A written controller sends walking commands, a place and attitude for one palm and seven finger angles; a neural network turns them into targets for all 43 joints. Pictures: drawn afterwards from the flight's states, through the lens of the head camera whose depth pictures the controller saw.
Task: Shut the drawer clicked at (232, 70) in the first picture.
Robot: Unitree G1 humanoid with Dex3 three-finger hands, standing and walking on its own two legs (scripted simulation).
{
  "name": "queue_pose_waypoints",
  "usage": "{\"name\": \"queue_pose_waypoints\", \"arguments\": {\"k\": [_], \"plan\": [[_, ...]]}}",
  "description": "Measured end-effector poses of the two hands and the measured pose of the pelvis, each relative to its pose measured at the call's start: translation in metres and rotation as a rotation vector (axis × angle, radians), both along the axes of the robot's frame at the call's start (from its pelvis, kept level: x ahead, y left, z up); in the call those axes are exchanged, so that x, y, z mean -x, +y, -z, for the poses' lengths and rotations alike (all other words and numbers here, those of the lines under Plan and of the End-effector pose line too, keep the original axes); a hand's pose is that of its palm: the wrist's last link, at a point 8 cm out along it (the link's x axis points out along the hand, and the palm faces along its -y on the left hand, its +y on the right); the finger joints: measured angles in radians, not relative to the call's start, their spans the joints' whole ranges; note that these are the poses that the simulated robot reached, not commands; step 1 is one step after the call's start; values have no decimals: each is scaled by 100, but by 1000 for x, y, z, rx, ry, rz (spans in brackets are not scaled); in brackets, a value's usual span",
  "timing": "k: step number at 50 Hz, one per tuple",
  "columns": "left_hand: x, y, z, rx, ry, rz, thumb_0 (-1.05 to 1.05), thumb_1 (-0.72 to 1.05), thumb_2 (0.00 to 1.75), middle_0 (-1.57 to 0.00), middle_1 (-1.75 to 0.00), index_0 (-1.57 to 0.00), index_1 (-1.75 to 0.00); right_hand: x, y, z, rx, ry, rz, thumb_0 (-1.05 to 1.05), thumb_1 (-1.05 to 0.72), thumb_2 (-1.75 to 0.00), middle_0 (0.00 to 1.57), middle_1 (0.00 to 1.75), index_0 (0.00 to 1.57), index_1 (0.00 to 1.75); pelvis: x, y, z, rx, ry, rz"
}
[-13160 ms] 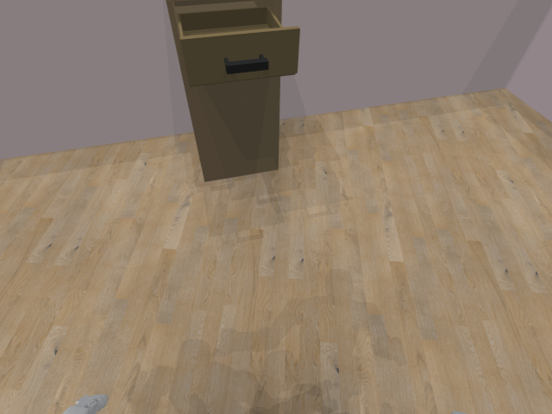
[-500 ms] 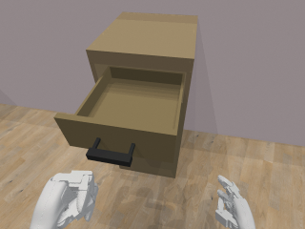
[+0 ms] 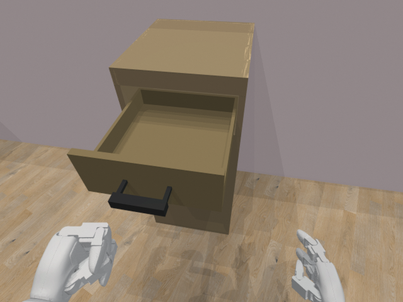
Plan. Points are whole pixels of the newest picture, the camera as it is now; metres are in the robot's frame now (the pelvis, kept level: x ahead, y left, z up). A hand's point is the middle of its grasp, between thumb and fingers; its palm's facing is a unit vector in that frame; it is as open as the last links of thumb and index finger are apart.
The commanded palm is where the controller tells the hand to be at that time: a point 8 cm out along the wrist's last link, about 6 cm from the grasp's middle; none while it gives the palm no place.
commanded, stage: bring the fist close to the handle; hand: left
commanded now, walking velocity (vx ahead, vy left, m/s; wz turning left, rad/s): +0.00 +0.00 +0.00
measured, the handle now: (142, 195) +0.33 +0.17 +0.03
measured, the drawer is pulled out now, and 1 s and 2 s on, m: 0.29 0.29 0.27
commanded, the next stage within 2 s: push the drawer shut in 1.28 s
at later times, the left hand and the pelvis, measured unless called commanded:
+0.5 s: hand (132, 249) +0.19 +0.14 +0.07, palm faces -0.06 -1.00 -0.07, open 3.3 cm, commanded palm +0.17 +0.20 +0.07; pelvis -0.01 +0.01 -0.01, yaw +0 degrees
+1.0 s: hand (147, 238) +0.23 +0.14 +0.03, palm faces -0.09 -0.99 -0.06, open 3.3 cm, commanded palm +0.20 +0.19 +0.03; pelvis +0.00 +0.01 -0.03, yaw +0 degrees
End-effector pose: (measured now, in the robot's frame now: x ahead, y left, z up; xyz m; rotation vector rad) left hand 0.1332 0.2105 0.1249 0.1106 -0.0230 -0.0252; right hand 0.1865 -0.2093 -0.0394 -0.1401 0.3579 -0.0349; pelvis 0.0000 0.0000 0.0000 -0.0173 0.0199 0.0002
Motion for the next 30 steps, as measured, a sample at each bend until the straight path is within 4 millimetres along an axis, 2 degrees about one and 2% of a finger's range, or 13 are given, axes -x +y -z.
{"name": "queue_pose_waypoints", "arguments": {"k": [8, 21, 30], "plan": [[-10, -5, 20, 30, 26, 3, 1, 90, 90, -140, -160, -140, -160, 9, -3, 8, 27, 35, -15, 1, -90, -90, 20, 30, 20, 30, 5, 1, 3, -2, 20, -7], [-37, -13, 45, 44, 49, 33, 1, 90, 90, -140, -160, -140, -160, 31, -7, 28, 49, 143, 15, 1, -90, -90, 20, 30, 21, 30, 7, 6, 9, -9, 69, 0], [-51, -12, 62, 48, 55, 30, 1, 90, 90, -140, -160, -140, -160, 33, -8, 37, 63, 187, 14, 1, -90, -90, 20, 30, 21, 30, 6, 8, 15, -8, 109, 0]]}}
